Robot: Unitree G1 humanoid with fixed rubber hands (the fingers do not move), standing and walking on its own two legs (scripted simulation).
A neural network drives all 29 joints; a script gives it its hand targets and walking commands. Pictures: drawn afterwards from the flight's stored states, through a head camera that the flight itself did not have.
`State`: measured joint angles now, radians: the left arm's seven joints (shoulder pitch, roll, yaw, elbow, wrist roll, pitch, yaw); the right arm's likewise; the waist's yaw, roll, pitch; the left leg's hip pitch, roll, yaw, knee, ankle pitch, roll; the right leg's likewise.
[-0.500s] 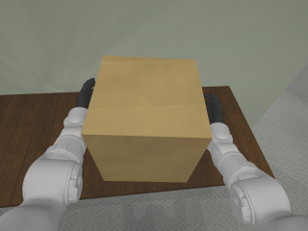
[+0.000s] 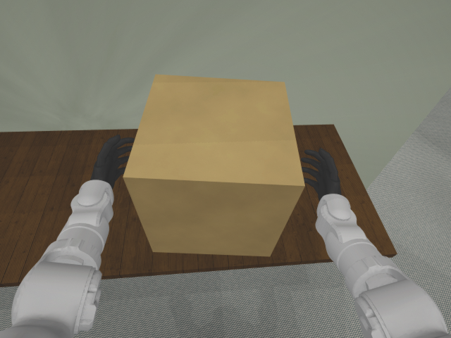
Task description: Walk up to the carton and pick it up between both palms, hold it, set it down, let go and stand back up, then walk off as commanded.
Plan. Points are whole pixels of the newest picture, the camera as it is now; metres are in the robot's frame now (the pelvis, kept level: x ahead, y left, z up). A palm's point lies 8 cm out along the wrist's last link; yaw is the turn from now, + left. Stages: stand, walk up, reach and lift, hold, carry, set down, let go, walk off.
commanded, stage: set down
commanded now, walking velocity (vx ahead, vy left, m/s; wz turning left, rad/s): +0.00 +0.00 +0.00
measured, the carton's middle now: (215, 170) +0.42 +0.00 +0.03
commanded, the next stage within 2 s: none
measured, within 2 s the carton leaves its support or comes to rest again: neither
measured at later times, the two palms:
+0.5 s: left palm (89, 202) +0.35 +0.23 +0.05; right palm (334, 216) +0.30 -0.20 +0.04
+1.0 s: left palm (74, 259) +0.25 +0.24 +0.04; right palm (352, 254) +0.22 -0.20 +0.04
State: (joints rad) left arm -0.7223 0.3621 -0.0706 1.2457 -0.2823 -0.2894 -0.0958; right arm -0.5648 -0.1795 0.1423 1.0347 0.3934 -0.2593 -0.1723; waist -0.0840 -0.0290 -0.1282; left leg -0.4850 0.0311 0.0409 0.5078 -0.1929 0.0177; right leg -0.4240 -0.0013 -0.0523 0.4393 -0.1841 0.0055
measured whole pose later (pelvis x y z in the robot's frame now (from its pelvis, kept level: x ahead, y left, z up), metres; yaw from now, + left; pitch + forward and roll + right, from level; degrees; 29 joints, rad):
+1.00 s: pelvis +0.02 +0.00 +0.01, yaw -3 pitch -5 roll -1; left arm 0.14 0.37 0.02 0.23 -0.26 -0.05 -0.13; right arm 0.28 -0.09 0.01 0.06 0.18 -0.02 -0.18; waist 0.04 -0.03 0.06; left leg -0.05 0.03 0.08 0.33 -0.19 0.01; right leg -0.02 0.01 0.02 0.28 -0.17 0.00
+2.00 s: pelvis +0.04 -0.01 +0.01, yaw -2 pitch -5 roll +0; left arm 0.37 0.34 0.04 0.20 -0.18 -0.09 -0.13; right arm 0.46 -0.11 0.04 0.13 0.12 -0.14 -0.14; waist 0.05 -0.01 0.10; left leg -0.03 0.03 0.05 0.34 -0.22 0.00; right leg 0.00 0.02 0.02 0.29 -0.21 -0.01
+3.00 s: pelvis +0.00 -0.01 +0.01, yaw -2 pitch -8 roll +0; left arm 0.12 0.26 0.05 0.43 -0.03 0.14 -0.05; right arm 0.16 -0.15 -0.01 0.52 0.00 -0.07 0.00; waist 0.03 -0.01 0.09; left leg -0.04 0.03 0.05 0.35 -0.17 -0.01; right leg -0.03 0.01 -0.01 0.37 -0.21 -0.01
